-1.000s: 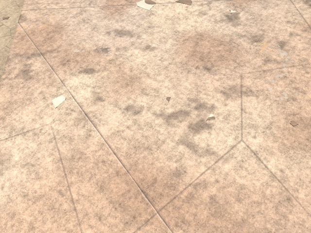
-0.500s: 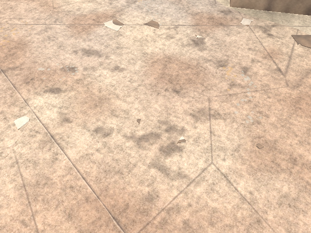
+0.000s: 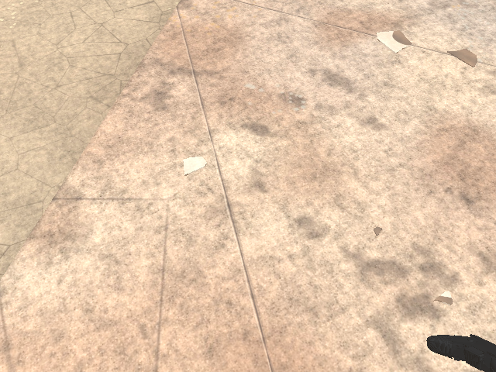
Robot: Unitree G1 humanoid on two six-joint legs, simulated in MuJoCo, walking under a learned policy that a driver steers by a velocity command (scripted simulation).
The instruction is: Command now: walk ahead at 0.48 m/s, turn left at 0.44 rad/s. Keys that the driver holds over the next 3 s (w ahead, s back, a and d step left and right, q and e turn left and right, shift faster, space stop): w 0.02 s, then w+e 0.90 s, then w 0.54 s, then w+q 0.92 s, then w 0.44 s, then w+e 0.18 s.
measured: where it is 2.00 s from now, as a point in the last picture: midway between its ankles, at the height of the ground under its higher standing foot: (363, 174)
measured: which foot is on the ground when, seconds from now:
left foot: up 0.00-0.02, down 0.04-0.62, up 0.64-1.00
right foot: down 0.00-0.06, up 0.08-0.58, down 0.60-1.00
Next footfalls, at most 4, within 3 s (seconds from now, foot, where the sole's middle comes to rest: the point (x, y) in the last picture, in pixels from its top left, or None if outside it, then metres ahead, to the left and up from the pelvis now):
0.04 left None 0.20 0.11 -0.76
0.60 right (321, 350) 0.51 -0.11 -0.76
1.06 left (283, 237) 0.84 0.01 -0.76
1.58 right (396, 210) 0.97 -0.35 -0.76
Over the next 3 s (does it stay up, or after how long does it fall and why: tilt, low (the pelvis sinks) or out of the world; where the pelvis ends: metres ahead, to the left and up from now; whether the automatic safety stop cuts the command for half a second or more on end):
stays up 1.64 -0.30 0.02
